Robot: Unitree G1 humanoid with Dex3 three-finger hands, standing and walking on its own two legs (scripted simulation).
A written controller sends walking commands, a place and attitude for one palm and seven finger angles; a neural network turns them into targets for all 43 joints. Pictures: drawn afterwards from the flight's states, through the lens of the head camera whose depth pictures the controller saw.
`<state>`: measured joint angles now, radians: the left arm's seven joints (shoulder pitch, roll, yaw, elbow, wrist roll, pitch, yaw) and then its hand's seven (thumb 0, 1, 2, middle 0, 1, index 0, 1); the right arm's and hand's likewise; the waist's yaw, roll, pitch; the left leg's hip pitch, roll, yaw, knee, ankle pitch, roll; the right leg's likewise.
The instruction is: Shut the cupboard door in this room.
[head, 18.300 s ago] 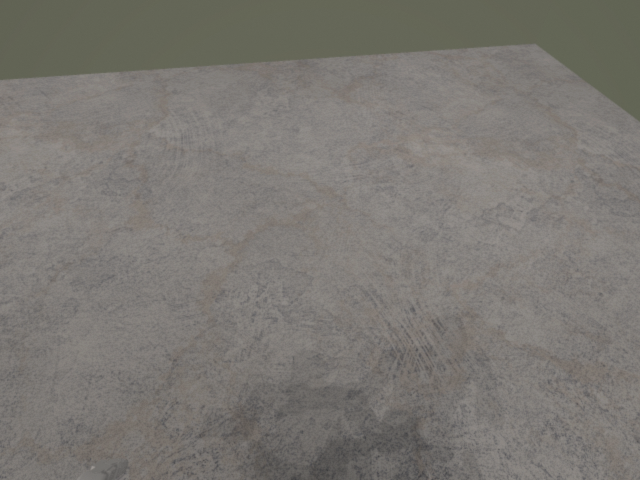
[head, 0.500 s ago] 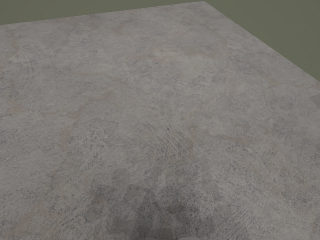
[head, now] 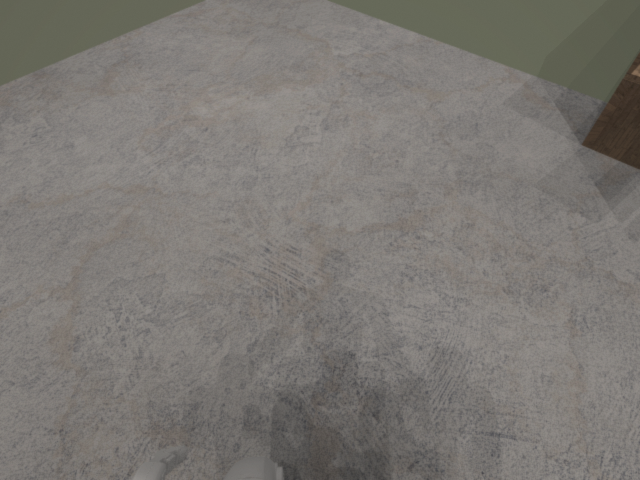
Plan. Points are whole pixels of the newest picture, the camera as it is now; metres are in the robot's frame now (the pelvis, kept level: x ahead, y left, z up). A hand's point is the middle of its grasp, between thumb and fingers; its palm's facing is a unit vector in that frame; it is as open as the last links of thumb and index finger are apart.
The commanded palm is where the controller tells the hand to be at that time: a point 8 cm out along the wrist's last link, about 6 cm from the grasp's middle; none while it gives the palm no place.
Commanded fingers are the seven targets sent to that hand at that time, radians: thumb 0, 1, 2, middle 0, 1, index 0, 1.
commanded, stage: turn or walk to find it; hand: left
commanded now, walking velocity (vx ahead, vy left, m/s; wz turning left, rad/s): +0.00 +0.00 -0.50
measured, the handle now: out of the picture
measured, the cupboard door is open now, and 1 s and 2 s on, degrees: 82 82 82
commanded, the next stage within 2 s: none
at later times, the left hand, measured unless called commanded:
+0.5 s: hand out of the picture +0.10 +0.25 -0.16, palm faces -0.17 -0.96 -0.20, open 7.4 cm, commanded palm none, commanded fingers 0.00 0.90 0.90 -0.20 -0.30 -0.20 -0.30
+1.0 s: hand out of the picture +0.13 +0.11 -0.13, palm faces -0.48 -0.85 -0.24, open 7.4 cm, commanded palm none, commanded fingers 0.00 0.90 0.90 -0.20 -0.30 -0.20 -0.30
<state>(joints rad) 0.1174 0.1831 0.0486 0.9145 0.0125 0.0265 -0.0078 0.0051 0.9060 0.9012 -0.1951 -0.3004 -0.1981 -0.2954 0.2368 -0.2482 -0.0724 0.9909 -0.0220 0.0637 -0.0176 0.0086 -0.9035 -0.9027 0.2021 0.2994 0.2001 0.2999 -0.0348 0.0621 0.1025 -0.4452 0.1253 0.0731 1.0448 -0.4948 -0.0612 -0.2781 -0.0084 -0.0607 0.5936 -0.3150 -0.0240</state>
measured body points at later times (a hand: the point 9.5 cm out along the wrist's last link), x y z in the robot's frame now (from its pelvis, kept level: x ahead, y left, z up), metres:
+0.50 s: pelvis -0.01 +0.05 +0.01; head +0.02 +0.08 +0.46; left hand +0.10 +0.30 -0.15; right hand +0.02 -0.21 -0.11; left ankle +0.02 +0.14 -0.73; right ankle -0.07 -0.09 -0.63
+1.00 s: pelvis -0.04 -0.01 +0.01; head -0.04 -0.04 +0.46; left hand +0.15 +0.16 -0.11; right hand -0.15 -0.25 -0.15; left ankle +0.04 +0.13 -0.65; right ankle -0.08 -0.08 -0.73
